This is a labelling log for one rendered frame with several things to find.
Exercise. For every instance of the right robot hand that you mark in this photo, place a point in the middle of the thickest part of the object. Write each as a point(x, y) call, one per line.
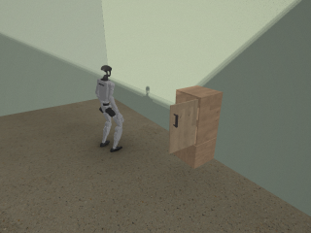
point(120, 118)

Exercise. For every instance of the robot right thigh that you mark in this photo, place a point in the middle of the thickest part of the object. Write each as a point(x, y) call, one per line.
point(112, 114)

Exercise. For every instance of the left robot upper arm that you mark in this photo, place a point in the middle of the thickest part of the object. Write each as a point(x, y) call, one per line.
point(97, 87)

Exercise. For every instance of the left robot shin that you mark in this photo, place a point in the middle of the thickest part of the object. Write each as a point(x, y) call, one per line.
point(106, 131)

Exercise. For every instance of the right robot upper arm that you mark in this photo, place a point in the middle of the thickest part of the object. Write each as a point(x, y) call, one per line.
point(111, 87)

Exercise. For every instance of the cupboard door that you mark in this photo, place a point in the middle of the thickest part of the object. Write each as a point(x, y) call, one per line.
point(182, 136)

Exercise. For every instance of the handle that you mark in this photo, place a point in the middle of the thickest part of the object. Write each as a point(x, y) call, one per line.
point(176, 120)

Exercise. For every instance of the right robot forearm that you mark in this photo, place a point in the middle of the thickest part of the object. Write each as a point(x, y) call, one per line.
point(113, 104)

